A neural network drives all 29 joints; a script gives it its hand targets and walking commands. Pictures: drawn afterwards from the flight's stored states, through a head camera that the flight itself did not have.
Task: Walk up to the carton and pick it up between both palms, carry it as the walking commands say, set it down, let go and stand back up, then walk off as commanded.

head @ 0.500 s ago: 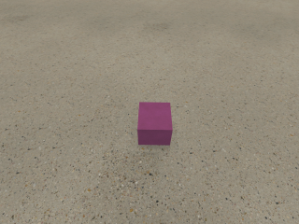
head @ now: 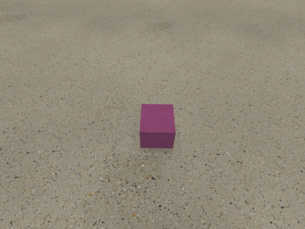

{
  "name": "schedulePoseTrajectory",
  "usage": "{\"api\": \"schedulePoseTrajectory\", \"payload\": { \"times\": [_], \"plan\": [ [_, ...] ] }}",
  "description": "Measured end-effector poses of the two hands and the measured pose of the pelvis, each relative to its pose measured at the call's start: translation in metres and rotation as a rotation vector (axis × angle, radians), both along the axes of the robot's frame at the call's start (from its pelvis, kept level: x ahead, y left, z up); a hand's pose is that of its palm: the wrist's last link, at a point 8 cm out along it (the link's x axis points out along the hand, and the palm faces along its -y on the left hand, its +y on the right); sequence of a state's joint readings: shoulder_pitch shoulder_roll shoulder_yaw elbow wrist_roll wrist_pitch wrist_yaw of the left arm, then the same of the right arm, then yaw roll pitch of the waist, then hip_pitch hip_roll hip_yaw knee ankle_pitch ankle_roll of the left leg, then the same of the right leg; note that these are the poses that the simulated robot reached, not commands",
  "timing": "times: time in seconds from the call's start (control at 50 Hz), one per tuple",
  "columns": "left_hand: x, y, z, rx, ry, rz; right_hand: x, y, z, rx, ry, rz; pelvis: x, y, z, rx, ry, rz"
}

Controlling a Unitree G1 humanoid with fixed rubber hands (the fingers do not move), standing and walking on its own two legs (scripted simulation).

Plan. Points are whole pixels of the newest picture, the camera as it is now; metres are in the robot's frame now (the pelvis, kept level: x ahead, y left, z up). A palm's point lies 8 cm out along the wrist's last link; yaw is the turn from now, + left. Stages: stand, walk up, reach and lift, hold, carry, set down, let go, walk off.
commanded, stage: stand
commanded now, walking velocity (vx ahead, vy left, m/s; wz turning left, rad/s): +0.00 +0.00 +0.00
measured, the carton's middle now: (156, 125) +0.96 -0.03 -0.68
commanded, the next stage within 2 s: none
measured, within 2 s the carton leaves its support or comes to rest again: neither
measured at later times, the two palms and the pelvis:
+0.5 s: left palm out of the picture +0.00 +0.26 -0.14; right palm out of the picture +0.00 -0.25 -0.14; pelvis +0.00 +0.00 +0.00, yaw +0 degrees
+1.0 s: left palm out of the picture +0.08 +0.31 -0.10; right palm out of the picture +0.08 -0.31 -0.10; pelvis -0.01 +0.00 +0.00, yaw +0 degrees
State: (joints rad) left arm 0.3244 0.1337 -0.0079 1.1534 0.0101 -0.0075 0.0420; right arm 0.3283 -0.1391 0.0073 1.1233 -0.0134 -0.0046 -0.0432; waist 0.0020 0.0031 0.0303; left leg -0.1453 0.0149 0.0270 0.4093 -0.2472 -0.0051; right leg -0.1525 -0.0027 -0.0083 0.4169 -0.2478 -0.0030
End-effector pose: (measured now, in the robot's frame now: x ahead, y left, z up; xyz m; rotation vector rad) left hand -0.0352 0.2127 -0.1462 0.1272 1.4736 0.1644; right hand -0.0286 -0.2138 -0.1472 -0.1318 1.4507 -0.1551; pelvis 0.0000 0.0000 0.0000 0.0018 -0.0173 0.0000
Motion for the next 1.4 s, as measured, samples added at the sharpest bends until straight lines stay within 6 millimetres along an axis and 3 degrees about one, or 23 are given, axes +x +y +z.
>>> {"api": "schedulePoseTrajectory", "payload": {
  "times": [0.22,0.36,0.64,0.78,1.0,1.4],
  "plan": [
    [0.004,0.003,0.000,0.005,-0.007,-0.004,0.001,0.000,0.000,-0.003,-0.002,-0.004,0.002,0.001,0.000,0.000,-0.001,-0.002],
    [0.016,0.018,0.003,0.037,-0.046,-0.014,0.010,-0.013,0.003,-0.035,-0.036,0.007,0.001,0.002,-0.001,0.001,-0.006,-0.002],
    [0.070,0.074,0.024,0.161,-0.216,-0.081,0.064,-0.068,0.023,-0.157,-0.204,0.076,-0.007,0.002,0.000,0.000,-0.024,-0.002],
    [0.094,0.091,0.036,0.196,-0.278,-0.115,0.089,-0.084,0.035,-0.190,-0.266,0.107,-0.010,0.002,0.002,0.000,-0.028,-0.002],
    [0.112,0.098,0.044,0.208,-0.311,-0.144,0.107,-0.091,0.043,-0.202,-0.299,0.133,-0.010,0.002,0.004,0.000,-0.027,-0.002],
    [0.118,0.101,0.046,0.214,-0.296,-0.156,0.111,-0.097,0.045,-0.210,-0.280,0.134,-0.006,0.002,0.005,0.000,-0.018,-0.004]
  ]
}}
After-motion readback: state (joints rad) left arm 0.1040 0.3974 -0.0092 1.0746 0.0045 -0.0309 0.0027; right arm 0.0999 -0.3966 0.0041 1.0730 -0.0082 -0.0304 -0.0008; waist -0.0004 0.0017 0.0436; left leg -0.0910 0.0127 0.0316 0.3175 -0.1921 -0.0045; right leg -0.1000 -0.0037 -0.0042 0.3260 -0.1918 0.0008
